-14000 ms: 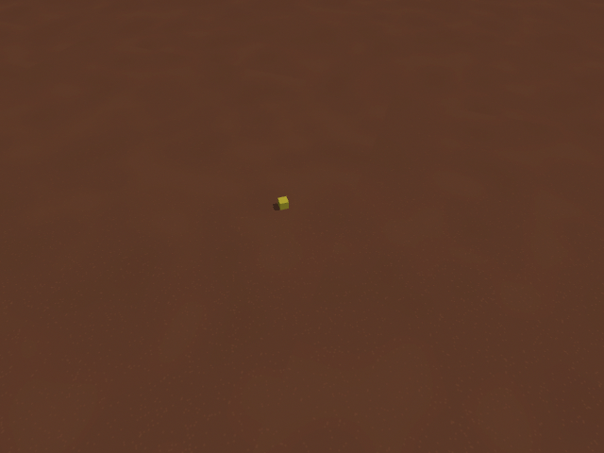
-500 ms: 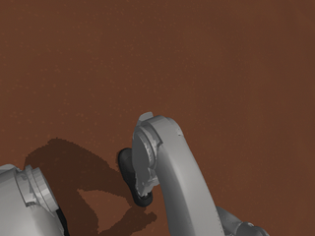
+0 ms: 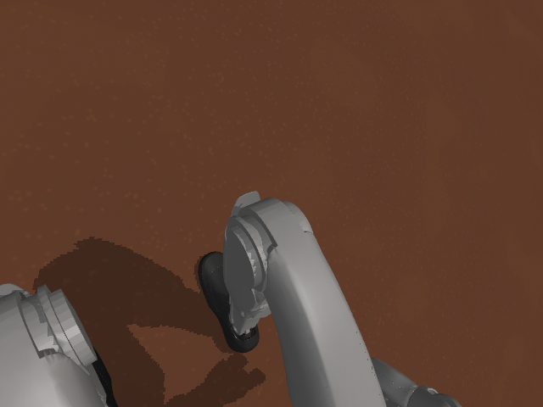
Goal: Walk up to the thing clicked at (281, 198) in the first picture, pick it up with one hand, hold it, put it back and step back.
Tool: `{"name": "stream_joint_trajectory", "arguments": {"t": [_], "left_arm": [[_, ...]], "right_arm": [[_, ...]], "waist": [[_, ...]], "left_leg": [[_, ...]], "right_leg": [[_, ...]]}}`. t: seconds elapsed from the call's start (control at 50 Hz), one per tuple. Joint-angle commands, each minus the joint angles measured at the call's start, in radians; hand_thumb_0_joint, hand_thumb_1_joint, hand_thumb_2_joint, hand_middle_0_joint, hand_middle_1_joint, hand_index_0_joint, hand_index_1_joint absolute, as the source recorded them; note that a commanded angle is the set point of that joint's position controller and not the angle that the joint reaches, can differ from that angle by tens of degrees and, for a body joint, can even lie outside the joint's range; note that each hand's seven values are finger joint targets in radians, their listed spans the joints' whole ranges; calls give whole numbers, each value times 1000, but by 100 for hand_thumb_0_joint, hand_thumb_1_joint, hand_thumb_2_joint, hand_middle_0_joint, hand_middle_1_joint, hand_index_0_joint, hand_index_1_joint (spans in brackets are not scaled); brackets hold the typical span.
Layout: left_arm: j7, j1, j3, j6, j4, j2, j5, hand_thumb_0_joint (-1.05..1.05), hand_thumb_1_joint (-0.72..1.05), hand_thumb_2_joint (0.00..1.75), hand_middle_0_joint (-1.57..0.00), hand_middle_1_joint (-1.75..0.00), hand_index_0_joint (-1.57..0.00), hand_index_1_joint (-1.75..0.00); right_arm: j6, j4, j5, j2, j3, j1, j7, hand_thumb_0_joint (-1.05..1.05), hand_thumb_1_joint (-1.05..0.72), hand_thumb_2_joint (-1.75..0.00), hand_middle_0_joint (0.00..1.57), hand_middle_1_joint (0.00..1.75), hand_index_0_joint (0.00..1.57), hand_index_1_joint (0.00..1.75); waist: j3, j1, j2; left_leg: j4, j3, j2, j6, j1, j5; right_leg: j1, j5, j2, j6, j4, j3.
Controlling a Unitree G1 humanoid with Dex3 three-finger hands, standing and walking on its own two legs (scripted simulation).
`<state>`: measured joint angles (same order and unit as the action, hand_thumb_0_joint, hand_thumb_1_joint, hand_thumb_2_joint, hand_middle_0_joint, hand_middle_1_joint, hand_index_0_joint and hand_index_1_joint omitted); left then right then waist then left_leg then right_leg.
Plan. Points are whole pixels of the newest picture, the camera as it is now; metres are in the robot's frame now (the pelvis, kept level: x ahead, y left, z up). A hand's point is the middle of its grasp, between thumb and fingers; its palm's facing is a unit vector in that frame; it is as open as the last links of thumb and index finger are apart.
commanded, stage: close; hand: left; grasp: from above
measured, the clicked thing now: out of the picture +0.45 +0.28 -0.29
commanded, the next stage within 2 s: settle in 1.04 s
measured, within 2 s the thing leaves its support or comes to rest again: leaves its support in 1.54 s
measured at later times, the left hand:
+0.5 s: hand out of the picture +0.44 +0.28 -0.26, palm faces -0.44 -0.17 -0.88, open 9.0 cm
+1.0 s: hand out of the picture +0.44 +0.28 -0.26, palm faces -0.42 -0.18 -0.89, open 6.8 cm
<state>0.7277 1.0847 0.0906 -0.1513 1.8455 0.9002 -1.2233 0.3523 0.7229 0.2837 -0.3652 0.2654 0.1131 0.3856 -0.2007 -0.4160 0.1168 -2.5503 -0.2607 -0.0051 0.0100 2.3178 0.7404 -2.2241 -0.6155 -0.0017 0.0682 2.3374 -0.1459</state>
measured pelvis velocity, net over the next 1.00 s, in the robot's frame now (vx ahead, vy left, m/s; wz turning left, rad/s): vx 0.00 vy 0.00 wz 0.00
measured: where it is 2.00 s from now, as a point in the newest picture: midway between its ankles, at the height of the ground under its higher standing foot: (173, 362)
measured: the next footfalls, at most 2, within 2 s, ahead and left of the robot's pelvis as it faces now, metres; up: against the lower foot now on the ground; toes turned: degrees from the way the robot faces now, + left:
none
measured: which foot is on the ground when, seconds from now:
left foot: down 0.00-1.00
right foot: down 0.00-1.00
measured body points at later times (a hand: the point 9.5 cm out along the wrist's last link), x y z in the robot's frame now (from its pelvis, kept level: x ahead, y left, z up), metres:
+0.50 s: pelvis +0.00 +0.00 +0.00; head +0.28 +0.12 +0.33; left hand +0.46 +0.28 -0.21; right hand +0.03 -0.25 -0.05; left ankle +0.06 +0.12 -0.27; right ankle +0.13 -0.13 -0.27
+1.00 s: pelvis +0.00 +0.00 +0.00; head +0.28 +0.12 +0.33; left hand +0.46 +0.28 -0.21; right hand +0.03 -0.25 -0.05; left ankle +0.06 +0.12 -0.27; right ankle +0.13 -0.13 -0.27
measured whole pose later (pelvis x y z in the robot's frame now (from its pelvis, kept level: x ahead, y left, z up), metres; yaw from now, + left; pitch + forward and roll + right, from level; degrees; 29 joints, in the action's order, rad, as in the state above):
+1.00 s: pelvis +0.00 +0.00 +0.00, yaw +0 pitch +28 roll -15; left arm 0.73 1.08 0.11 -0.15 1.83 0.91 -1.23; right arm 0.31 0.68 0.28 -0.37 0.27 0.12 0.36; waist -0.19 -0.42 0.11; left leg -2.53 -0.25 -0.01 0.00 2.32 0.73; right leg -2.22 -0.61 0.00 0.07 2.32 -0.14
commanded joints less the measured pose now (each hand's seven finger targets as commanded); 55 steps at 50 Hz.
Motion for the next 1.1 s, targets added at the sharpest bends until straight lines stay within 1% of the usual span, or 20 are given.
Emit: {"name": "stream_joint_trajectory", "arguments": {"t": [0.0, 0.1, 0.22, 0.26, 0.34, 0.36, 0.46, 0.58, 0.6, 0.64, 0.66, 0.68, 0.72, 0.74, 0.84, 0.92, 0.96, 1.0, 1.04, 1.08], "left_arm": [[36, 218, -17, -3, -67, 124, 5, 0, 5, 55, -46, -70, -52, -65], [50, 225, 0, 4, -91, 146, 5, 0, 10, 50, -50, -66, -55, -60], [32, 248, -7, 13, -79, 150, 12, 0, 18, 45, -55, -64, -62, -57], [37, 244, 9, 16, -85, 165, 5, 0, 19, 45, -57, -62, -63, -56], [21, 210, 2, 19, -51, 161, 11, 0, 24, 42, -60, -60, -67, -53], [23, 199, 13, 17, -64, 174, 13, 0, 26, 42, -63, -59, -69, -53], [17, 186, -5, 15, -61, 137, 18, 0, 33, 43, -69, -56, -75, -50], [22, 183, 11, 10, -73, 164, 18, 0, 41, 40, -75, -52, -81, -47], [16, 195, -1, 12, -59, 151, 14, 0, 42, 39, -77, -51, -82, -46], [18, 218, 2, 7, -68, 158, 12, 0, 45, 40, -79, -50, -84, -45], [21, 191, 20, 7, -63, 184, 7, 0, 47, 37, -80, -49, -86, -44], [23, 197, 21, 9, -75, 177, 9, 0, 47, 37, -82, -47, -87, -42], [18, 189, 4, 11, -57, 156, -1, 0, 51, 36, -84, -47, -90, -42], [20, 191, 12, 10, -69, 169, 1, 0, 52, 37, -85, -46, -90, -41], [25, 175, 19, 13, -58, 168, 3, 0, 59, 33, -91, -41, -96, -37], [15, 182, 9, 14, -46, 168, 3, 0, 64, 31, -96, -38, -100, -34], [20, 172, 24, 14, -55, 182, 6, 0, 67, 30, -99, -35, -103, -31], [8, 163, 8, 17, -37, 151, 8, 0, 69, 28, -100, -34, -105, -30], [12, 168, 23, 14, -76, 172, 10, 0, 70, 27, -101, -32, -105, -28], [2, 175, 4, 18, -63, 154, 12, 0, 71, 27, -103, -31, -107, -27]], "right_arm": [[-3, 9, -7, -326, -92, 188, -3, 0, -89, -90, 20, 30, 20, 30], [-5, 14, -8, -334, -98, 193, -7, 0, -89, -90, 20, 30, 20, 30], [0, 9, -6, -339, -93, 197, -4, 0, -89, -90, 20, 30, 20, 30], [-5, 10, -11, -346, -97, 211, -10, 0, -89, -90, 20, 30, 20, 30], [-6, 1, -10, -342, -90, 204, -10, 0, -89, -90, 20, 30, 20, 30], [-9, 4, -14, -345, -97, 202, -14, 0, -89, -90, 20, 30, 20, 30], [-16, -13, -14, -336, -95, 195, -16, 0, -89, -90, 20, 30, 20, 30], [-24, -15, -15, -343, -97, 201, -22, 0, -89, -90, 20, 30, 20, 30], [-25, -21, -14, -334, -93, 200, -21, 0, -89, -90, 20, 30, 20, 30], [-25, -18, -14, -342, -92, 206, -26, 0, -89, -90, 20, 30, 20, 30], [-29, -14, -11, -346, -95, 218, -28, 0, -89, -90, 20, 30, 20, 30], [-28, -17, -17, -341, -99, 204, -29, 0, -90, -90, 20, 30, 20, 30], [-31, -24, -7, -336, -93, 206, -27, 0, -89, -90, 20, 30, 20, 30], [-32, -21, -12, -345, -97, 208, -30, 0, -89, -90, 20, 30, 20, 30], [-42, -25, -6, -340, -95, 205, -33, 0, -89, -90, 20, 30, 20, 30], [-42, -34, -3, -340, -91, 215, -33, 0, -90, -90, 20, 30, 20, 30], [-48, -25, -7, -342, -96, 212, -39, 0, -89, -90, 20, 30, 20, 30], [-47, -30, 2, -330, -89, 216, -34, 0, -89, -90, 20, 30, 20, 30], [-48, -36, -2, -344, -95, 216, -35, 0, -89, -90, 20, 30, 20, 30], [-47, -34, -5, -335, -94, 209, -34, 0, -90, -90, 20, 30, 20, 30]], "waist": [[620, -68, -480], [635, -55, -486], [609, -82, -475], [646, -69, -478], [616, -70, -472], [627, -52, -487], [620, -58, -455], [614, -46, -455], [595, -65, -434], [592, -70, -438], [616, -56, -459], [611, -46, -469], [613, -66, -448], [623, -52, -460], [616, -50, -455], [592, -68, -425], [619, -45, -443], [600, -60, -438], [637, -38, -470], [600, -58, -460]], "left_leg": [[285, 95, -23, -5, -438, -209], [298, 94, -24, -2, -440, -208], [288, 105, -22, -7, -439, -192], [294, 101, -21, -6, -443, -215], [299, 105, -20, -7, -433, -201], [309, 100, -21, -4, -437, -196], [295, 103, -20, -9, -421, -202], [306, 103, -21, -8, -418, -187], [292, 106, -20, -11, -410, -179], [298, 103, -19, -10, -412, -171], [311, 106, -19, -10, -425, -177], [314, 97, -22, -4, -433, -179], [303, 104, -21, -8, -423, -184], [307, 103, -19, -7, -428, -192], [303, 108, -19, -9, -414, -191], [293, 115, -16, -16, -393, -168], [305, 111, -18, -11, -410, -174], [300, 110, -17, -11, -419, -187], [311, 104, -17, -8, -433, -205], [310, 105, -18, -7, -431, -188]], "right_leg": [[379, 227, 51, -77, -167, -126], [373, 220, 51, -78, -176, -125], [386, 213, 49, -74, -187, -119], [399, 228, 51, -77, -190, -118], [388, 214, 51, -77, -188, -120], [387, 205, 48, -79, -185, -118], [380, 216, 49, -76, -182, -120], [379, 197, 49, -78, -189, -116], [373, 197, 49, -74, -189, -113], [363, 188, 46, -75, -190, -116], [385, 187, 52, -79, -197, -114], [367, 190, 46, -79, -185, -116], [379, 200, 54, -76, -190, -116], [374, 200, 48, -78, -189, -116], [383, 202, 50, -76, -193, -112], [378, 187, 50, -73, -202, -110], [381, 186, 49, -76, -201, -107], [379, 201, 48, -73, -192, -113], [375, 205, 47, -78, -187, -117], [365, 201, 45, -77, -183, -114]]}}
